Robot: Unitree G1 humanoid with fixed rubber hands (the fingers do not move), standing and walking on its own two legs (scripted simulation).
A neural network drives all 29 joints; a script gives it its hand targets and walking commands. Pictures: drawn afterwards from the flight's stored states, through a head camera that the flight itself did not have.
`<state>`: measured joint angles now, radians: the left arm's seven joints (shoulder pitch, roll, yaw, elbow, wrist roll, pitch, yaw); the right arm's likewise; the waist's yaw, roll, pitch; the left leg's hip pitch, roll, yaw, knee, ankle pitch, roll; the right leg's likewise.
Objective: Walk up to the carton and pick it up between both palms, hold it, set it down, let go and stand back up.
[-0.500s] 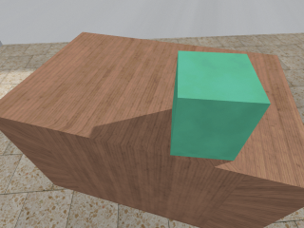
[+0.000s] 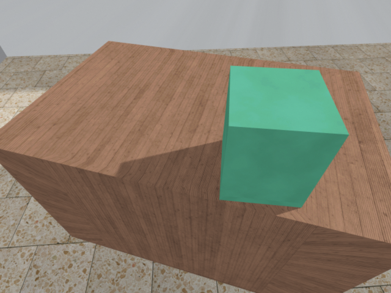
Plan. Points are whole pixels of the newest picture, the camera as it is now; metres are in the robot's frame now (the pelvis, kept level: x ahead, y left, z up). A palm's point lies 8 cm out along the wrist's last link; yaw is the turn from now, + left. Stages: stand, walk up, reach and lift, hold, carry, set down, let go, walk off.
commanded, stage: stand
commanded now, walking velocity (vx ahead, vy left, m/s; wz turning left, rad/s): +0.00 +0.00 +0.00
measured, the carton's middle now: (266, 138) +0.46 -0.13 +0.07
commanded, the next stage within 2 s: none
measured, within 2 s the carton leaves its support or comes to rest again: neither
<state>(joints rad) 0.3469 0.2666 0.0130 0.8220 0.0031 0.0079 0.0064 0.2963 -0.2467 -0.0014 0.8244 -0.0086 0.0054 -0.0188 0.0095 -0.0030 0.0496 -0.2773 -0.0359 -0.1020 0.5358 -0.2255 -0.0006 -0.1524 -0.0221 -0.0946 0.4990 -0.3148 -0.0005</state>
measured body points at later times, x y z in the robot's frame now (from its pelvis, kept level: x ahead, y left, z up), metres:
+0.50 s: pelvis +0.00 +0.00 +0.00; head +0.02 +0.01 +0.45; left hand +0.03 +0.26 -0.14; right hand +0.06 -0.26 -0.13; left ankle +0.04 +0.12 -0.73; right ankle -0.03 -0.12 -0.73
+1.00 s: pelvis +0.01 +0.00 +0.00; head +0.02 +0.00 +0.45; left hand +0.02 +0.26 -0.14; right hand +0.07 -0.26 -0.13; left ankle +0.04 +0.12 -0.73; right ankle -0.03 -0.12 -0.73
